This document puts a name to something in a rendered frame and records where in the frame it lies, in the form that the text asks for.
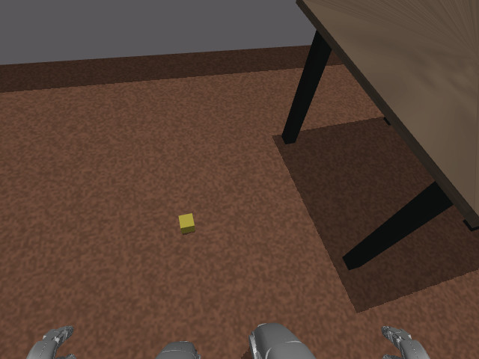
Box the table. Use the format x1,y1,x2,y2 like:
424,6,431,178
281,0,479,270

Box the right robot hand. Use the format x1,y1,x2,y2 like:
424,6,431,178
381,326,430,359

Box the cube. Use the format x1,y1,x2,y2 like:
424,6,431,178
179,213,195,234

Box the left robot hand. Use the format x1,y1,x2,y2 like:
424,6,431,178
26,325,76,359

